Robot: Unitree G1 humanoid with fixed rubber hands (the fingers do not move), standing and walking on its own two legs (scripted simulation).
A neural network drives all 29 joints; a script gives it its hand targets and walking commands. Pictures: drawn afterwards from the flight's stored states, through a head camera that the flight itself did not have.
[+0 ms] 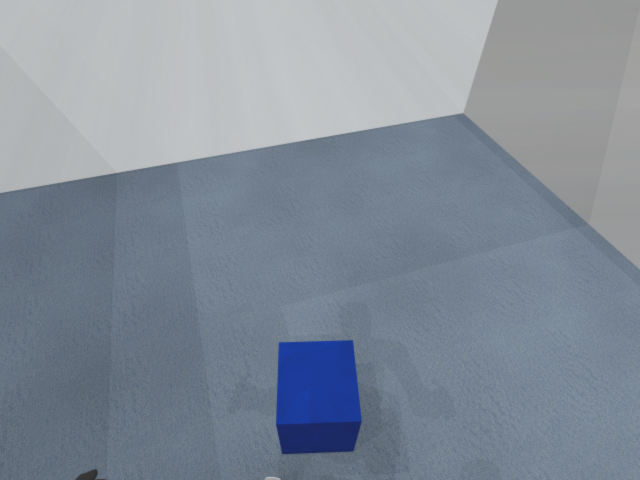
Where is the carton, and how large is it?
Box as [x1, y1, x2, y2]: [276, 340, 361, 453]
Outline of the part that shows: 352,340 279,342 276,425 282,453 353,450 361,420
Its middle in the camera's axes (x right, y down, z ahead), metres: +0.00 +0.43 +1.07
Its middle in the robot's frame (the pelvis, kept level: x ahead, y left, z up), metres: +0.47 +0.02 -0.60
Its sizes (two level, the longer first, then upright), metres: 0.210 0.200 0.250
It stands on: the floor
